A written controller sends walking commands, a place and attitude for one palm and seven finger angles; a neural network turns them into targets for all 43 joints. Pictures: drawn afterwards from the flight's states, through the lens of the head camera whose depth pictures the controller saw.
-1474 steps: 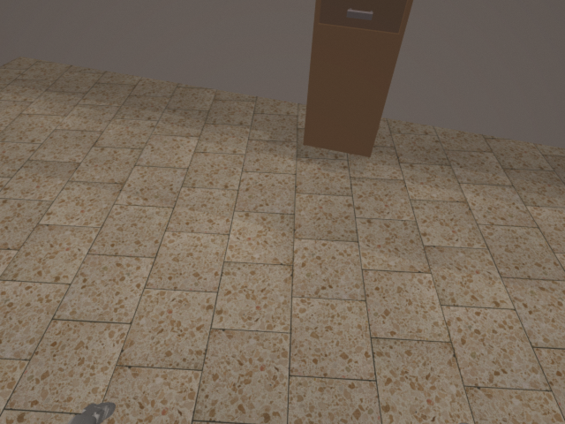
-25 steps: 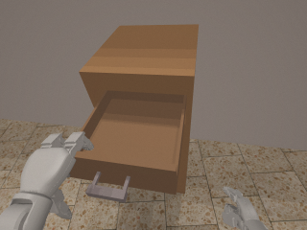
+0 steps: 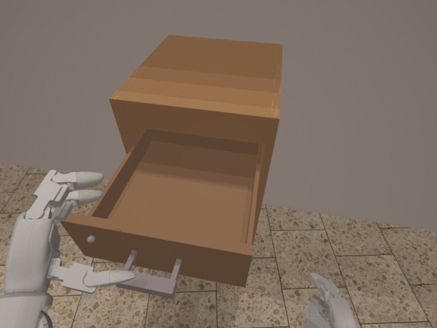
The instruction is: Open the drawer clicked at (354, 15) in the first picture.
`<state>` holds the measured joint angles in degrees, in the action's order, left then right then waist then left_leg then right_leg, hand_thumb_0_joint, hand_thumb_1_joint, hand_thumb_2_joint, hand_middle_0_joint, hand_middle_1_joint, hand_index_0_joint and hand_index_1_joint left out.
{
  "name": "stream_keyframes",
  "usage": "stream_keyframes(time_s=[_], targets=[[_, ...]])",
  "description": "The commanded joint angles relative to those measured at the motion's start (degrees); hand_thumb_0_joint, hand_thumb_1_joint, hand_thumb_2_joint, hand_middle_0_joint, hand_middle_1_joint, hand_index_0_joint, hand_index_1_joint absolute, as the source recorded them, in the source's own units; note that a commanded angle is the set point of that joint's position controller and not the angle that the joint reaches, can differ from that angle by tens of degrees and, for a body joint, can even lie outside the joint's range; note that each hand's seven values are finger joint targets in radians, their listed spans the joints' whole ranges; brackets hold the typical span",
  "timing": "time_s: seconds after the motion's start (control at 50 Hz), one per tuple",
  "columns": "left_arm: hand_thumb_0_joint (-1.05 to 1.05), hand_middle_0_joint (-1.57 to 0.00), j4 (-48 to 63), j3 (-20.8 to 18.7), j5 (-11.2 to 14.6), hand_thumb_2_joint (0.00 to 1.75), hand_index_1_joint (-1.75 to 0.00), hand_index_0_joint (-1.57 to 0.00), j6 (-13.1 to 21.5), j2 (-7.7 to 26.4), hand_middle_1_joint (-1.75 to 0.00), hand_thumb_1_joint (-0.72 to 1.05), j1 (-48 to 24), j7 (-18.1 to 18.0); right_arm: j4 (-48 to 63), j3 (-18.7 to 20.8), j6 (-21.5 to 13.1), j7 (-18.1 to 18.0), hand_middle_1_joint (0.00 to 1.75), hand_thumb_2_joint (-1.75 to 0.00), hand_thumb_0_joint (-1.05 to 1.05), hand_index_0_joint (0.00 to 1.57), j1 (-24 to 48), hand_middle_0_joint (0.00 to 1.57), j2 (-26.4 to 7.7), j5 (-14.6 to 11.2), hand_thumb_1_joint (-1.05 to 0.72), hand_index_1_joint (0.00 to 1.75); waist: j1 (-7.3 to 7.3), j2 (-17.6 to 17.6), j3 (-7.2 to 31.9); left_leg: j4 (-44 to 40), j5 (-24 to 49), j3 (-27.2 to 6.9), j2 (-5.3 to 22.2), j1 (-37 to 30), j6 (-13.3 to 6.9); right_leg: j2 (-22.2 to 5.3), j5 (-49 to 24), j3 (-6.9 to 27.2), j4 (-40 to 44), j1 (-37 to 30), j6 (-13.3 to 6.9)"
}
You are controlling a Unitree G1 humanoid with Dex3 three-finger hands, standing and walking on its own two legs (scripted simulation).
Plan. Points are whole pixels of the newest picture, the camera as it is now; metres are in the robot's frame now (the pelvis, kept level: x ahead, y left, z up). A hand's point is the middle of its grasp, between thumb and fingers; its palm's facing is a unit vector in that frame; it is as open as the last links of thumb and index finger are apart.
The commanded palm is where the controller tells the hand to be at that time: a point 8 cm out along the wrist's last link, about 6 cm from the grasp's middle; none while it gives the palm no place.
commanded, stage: draw the hand back to the body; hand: left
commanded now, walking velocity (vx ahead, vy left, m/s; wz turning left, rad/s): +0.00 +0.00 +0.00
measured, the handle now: (150, 271) +0.22 +0.15 -0.01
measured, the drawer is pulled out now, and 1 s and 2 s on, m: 0.29 0.29 0.29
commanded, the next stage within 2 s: step back with the hand held close in 0.72 s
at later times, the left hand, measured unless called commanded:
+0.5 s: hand (67, 249) +0.17 +0.22 +0.16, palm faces +0.39 -0.83 -0.40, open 8.8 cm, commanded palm +0.12 +0.26 +0.18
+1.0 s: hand (84, 242) +0.18 +0.20 +0.16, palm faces +0.35 -0.81 -0.48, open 7.4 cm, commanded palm +0.11 +0.24 +0.18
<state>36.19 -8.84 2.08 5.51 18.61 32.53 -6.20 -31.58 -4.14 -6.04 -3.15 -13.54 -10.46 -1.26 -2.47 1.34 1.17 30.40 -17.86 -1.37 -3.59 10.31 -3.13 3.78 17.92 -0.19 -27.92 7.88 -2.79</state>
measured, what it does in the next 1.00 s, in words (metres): stands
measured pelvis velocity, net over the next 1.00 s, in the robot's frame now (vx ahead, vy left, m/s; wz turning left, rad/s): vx -0.01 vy -0.04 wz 0.03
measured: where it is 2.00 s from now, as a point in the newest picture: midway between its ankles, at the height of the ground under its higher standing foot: outside the picture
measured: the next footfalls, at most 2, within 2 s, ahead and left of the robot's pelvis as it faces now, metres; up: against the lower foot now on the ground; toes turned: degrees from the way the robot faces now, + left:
left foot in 1.84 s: -0.11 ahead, +0.13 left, +0.00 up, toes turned +5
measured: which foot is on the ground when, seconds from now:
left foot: down 0.00-1.00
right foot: down 0.00-1.00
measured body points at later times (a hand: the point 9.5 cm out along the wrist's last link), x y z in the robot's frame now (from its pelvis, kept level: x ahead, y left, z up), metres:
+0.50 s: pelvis -0.01 -0.02 +0.00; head -0.02 -0.04 +0.45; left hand +0.14 +0.26 +0.18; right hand +0.19 -0.24 -0.08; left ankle -0.02 +0.08 -0.73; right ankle -0.03 -0.09 -0.73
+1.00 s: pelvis -0.01 -0.04 +0.00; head +0.01 -0.06 +0.45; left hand +0.16 +0.24 +0.19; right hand +0.17 -0.27 -0.09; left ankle -0.02 +0.08 -0.73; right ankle -0.03 -0.09 -0.74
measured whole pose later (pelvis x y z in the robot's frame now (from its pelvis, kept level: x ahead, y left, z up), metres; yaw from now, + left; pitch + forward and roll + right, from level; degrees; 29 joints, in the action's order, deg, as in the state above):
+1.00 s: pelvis -0.01 -0.04 +0.00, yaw +1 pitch +1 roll +0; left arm 28.2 -19.5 3.3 11.7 21.0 32.7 -6.0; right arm -33.7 0.0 -2.7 -2.8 -10.2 -13.4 -2.4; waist -0.6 3.3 -1.6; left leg 29.9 -15.3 -2.4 -1.0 14.5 -1.5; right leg 6.0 14.7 -2.6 -24.6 10.5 -5.6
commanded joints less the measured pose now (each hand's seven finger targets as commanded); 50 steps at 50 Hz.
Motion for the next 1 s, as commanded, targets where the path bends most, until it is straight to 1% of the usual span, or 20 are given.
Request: stream_keyframes(time_s=[0.0, 0.02, 0.04, 0.08, 0.18, 0.2, 0.36, 0.5, 0.52, 0.54, 0.62, 0.66, 0.7, 0.8, 0.82, 0.84, 0.86, 0.88, 0.94, 0.98], targets=[[0.0, -0.26, 8.06, -8.71, 1.84, 0.52, -0.86, -0.26, 3.74, 7.25, -0.86, 0.02, -2.26, -0.84, 7.26, 3.55, -3.86, 0.2, 0.3, -0.9, 0.0, 0.2, 8.86, 0.2, -6.78, 0.16, -0.9, 0.3, -0.16, 4.46, -0.15, -5.63, 20.03, -3.37, 6.32, -0.9, 3.71, -3.83, -13.53, -1.31, 4.1, 2.11, -0.12], [0.0, -0.26, 6.19, -7.95, 2.17, 0.54, -0.84, -0.26, 3.73, 5.93, -0.84, 0.06, -1.32, -0.48, 7.04, 3.74, -3.3, 0.21, 0.3, -0.9, 0.0, 0.2, 8.73, 0.2, -6.83, 0.23, -0.9, 0.3, 0.09, 1.95, 0.19, -5.53, 19.21, -2.85, 6.14, -1.18, 3.23, -3.92, -14.01, -1.42, 4.28, 2.25, 0.14], [0.0, -0.26, 7.0, -8.73, 2.4, 0.55, -0.82, -0.26, 3.92, 6.68, -0.82, 0.09, -1.95, -0.32, 7.53, 4.08, -3.09, 0.22, 0.3, -0.9, 0.0, 0.2, 9.02, 0.2, -7.02, 0.02, -0.9, 0.3, -0.02, -0.12, 2.04, -5.54, 19.65, -2.86, 6.34, -1.62, 3.13, -4.14, -14.58, -1.29, 3.97, 1.25, 0.3], [0.0, -0.25, 7.11, -9.71, 2.64, 0.58, -0.77, -0.25, 4.33, 7.01, -0.77, 0.17, -1.18, -0.11, 7.45, 4.42, -2.82, 0.11, 0.3, -0.9, 0.0, 0.2, 9.51, 0.2, -7.06, -0.06, -0.9, 0.3, -0.2, -0.46, 3.79, -5.24, 19.61, -2.26, 6.03, -2.29, 2.83, -4.36, -15.61, -1.02, 4.15, 0.68, 0.53], [0.0, -0.24, 9.09, -11.73, 2.84, 0.66, -0.66, -0.24, 4.66, 9.12, -0.66, 0.34, -0.96, -0.53, 7.22, 4.69, -2.77, -0.45, 0.3, -0.9, 0.0, 0.2, 10.16, 0.2, -7.36, -0.29, -0.9, 0.3, -0.28, 1.49, 6.57, -5.05, 19.29, -1.85, 5.65, -3.3, 2.53, -4.64, -16.42, -0.46, 4.78, -0.2, 0.73], [0.0, -0.24, 9.79, -12.89, 2.74, 0.68, -0.64, -0.24, 4.69, 10.49, -0.64, 0.37, -1.87, -0.78, 7.01, 4.7, -2.96, -0.62, 0.3, -0.9, 0.0, 0.2, 10.46, 0.2, -7.59, -0.38, -0.9, 0.3, -0.32, 3.45, 6.86, -4.95, 19.28, -1.75, 5.5, -3.55, 2.57, -4.65, -16.61, -0.03, 5.22, -0.27, 0.64], [0.0, -0.22, 1.59, -14.44, 3.33, 0.8, -0.46, -0.22, 4.07, 9.95, -0.46, 0.65, -2.08, -1.19, 5.63, 5.02, -1.73, -1.44, 0.3, -0.9, 0.0, 0.2, 10.68, 0.2, -7.12, -0.75, -0.9, 0.3, 0.11, 0.25, 0.33, -5.64, 13.11, -1.25, 4.83, -1.94, 1.77, -4.71, -12.4, 0.33, 7.69, 2.61, 1.12], [0.0, -0.2, 4.7, -13.19, 3.18, 0.9, -0.3, -0.2, 4.98, 10.32, -0.3, 0.9, -4.26, -1.21, 5.82, 5.04, -2.74, -1.32, 0.3, -0.9, 0.0, 0.2, 11.21, 0.2, -7.7, -0.66, -0.9, 0.3, -0.03, 3.47, 2.83, -5.56, 13.85, -1.19, 4.46, -3.67, 1.46, -5.17, -13.17, 0.88, 8.2, 1.27, 1.14], [0.0, -0.2, 4.7, -12.91, 3.13, 0.9, -0.3, -0.2, 4.87, 10.19, -0.3, 0.9, -3.67, -1.31, 5.78, 4.99, -2.83, -1.33, 0.3, -0.9, 0.0, 0.2, 11.11, 0.2, -7.66, -0.59, -0.9, 0.3, -0.06, 3.93, 3.28, -5.59, 14.43, -1.17, 4.41, -3.92, 1.41, -5.18, -13.87, 0.85, 8.04, 0.92, 1.18], [0.0, -0.2, 4.79, -13.33, 3.13, 0.9, -0.3, -0.2, 4.75, 10.61, -0.3, 0.9, -3.46, -1.42, 5.95, 5.01, -2.93, -1.33, 0.3, -0.9, 0.0, 0.2, 11.1, 0.2, -7.47, -0.59, -0.9, 0.3, -0.15, 2.24, 3.87, -5.67, 14.49, -1.1, 4.5, -3.97, 1.39, -5.28, -14.14, 0.8, 7.92, 0.59, 1.37], [0.0, -0.2, 2.4, -14.43, 3.24, 0.9, -0.3, -0.2, 4.67, 10.89, -0.3, 0.9, -3.03, -1.53, 5.16, 5.15, -2.6, -1.47, 0.3, -0.9, 0.0, 0.2, 11.38, 0.2, -7.24, -0.5, -0.9, 0.3, -0.11, 1.22, 1.37, -5.5, 13.4, -0.55, 4.26, -3.3, 1.31, -5.37, -13.7, 1.51, 9.12, 1.44, 1.49], [0.0, -0.2, 0.88, -14.54, 3.41, 0.9, -0.3, -0.2, 4.63, 10.5, -0.3, 0.9, -2.57, -1.34, 5.23, 5.22, -2.29, -1.52, 0.3, -0.9, 0.0, 0.2, 11.74, 0.2, -7.04, -0.62, -0.9, 0.3, -0.18, -0.78, 0.3, -5.35, 13.03, -0.35, 4.28, -2.93, 1.08, -5.43, -13.98, 1.79, 9.24, 1.77, 1.73], [0.0, -0.2, 1.03, -14.48, 3.47, 0.9, -0.3, -0.2, 4.77, 10.64, -0.3, 0.9, -3.82, -1.14, 5.21, 5.25, -2.07, -1.48, 0.3, -0.9, 0.0, 0.2, 12.01, 0.2, -7.27, -0.69, -0.9, 0.3, -0.15, 1.2, -0.15, -5.38, 12.4, -0.36, 4.14, -3.01, 1.15, -5.53, -12.83, 2.19, 9.95, 1.99, 1.6], [0.0, -0.2, 2.21, -14.03, 3.4, 0.9, -0.3, -0.2, 5.26, 10.8, -0.3, 0.9, -4.24, -1.16, 5.39, 5.33, -2.42, -1.38, 0.3, -0.9, 0.0, 0.2, 12.04, 0.2, -7.43, -0.64, -0.9, 0.3, -0.18, 1.83, 1.49, -5.14, 12.54, -0.35, 4.01, -3.74, 1.05, -5.79, -12.86, 2.47, 10.18, 1.32, 1.85], [0.0, -0.2, 8.84, -23.25, 2.48, 0.9, -0.3, -0.2, 8.03, 19.46, -0.3, 0.9, -11.76, -1.81, 7.15, 5.9, -1.69, -0.91, 0.3, -0.9, 0.0, 0.2, 8.8, 0.2, -9.17, -0.9, -0.9, 0.3, 1.43, 1.1, -3.38, -2.37, 8.66, -3.19, 4.38, -0.48, -0.32, -9.62, -14.88, 10.99, 13.92, 7.27, 2.35], [0.0, -0.2, 2.65, -20.01, 2.06, 0.9, -0.3, -0.2, 8.69, 14.8, -0.3, 0.9, -6.77, -1.32, 5.33, 5.81, -1.16, -0.64, 0.3, -0.9, 0.0, 0.2, 8.9, 0.2, -8.04, -0.47, -0.9, 0.3, 1.98, -3.8, -2.47, 0.25, 7.37, -3.03, 3.81, -0.52, -0.27, -11.54, -14.48, 11.08, 14.64, 7.47, 2.3], [0.0, -0.2, 1.17, -18.12, 1.73, 0.9, -0.3, -0.2, 8.58, 12.89, -0.3, 0.9, -3.93, -1.08, 5.84, 5.99, -0.73, -0.38, 0.3, -0.9, 0.0, 0.2, 9.82, 0.2, -7.74, -0.76, -0.9, 0.3, 1.97, -7.44, -2.35, 1.9, 7.98, -2.75, 3.66, -0.09, -0.19, -12.7, -18.48, 12.19, 14.52, 7.2, 2.74], [0.0, -0.2, -0.12, -16.75, 1.56, 0.9, -0.3, -0.2, 8.48, 11.28, -0.3, 0.9, -2.14, -0.82, 6.28, 6.01, -0.23, -0.1, 0.3, -0.9, 0.0, 0.2, 9.55, 0.2, -7.78, -0.92, -0.9, 0.3, 2.2, -8.77, -1.34, 3.0, 7.76, -2.19, 3.45, 0.79, -0.01, -13.48, -21.12, 11.56, 13.58, 6.18, 2.91], [0.0, -0.2, 1.62, -16.58, 1.43, 0.9, -0.3, -0.2, 9.47, 10.64, -0.3, 0.9, 1.95, -0.75, 7.24, 6.48, 0.69, 0.28, 0.3, -0.9, 0.0, 0.2, 9.37, 0.2, -8.17, -1.08, -0.9, 0.3, 2.32, -3.26, 4.01, 0.83, 10.51, -1.52, 4.44, 1.05, -0.03, -13.96, -28.36, 8.93, 8.39, 2.27, 3.0], [0.0, -0.2, 4.39, -17.41, 1.6, 0.9, -0.3, -0.2, 9.37, 11.35, -0.3, 0.9, 4.28, -1.12, 7.98, 6.84, 1.66, 0.32, 0.3, -0.9, 0.0, 0.2, 9.5, 0.2, -8.61, -1.13, -0.9, 0.3, 2.4, 0.25, 7.13, -1.49, 18.59, -2.1, 6.55, -0.29, -0.38, -12.2, -30.19, 6.43, 4.82, 0.86, 4.08]])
